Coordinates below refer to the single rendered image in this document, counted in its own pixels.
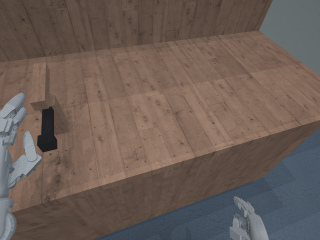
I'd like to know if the counter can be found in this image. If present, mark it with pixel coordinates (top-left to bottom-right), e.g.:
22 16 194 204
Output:
0 0 320 240

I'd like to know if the tap lever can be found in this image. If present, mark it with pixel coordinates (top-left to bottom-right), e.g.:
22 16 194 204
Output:
37 106 58 152

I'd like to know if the left robot forearm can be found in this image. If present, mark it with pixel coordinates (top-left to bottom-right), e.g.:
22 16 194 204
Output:
0 197 17 240

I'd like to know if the robot left hand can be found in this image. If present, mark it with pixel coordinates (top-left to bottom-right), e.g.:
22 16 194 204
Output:
0 92 42 198

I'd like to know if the robot right hand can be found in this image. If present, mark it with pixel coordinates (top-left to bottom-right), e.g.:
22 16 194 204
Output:
229 196 269 240

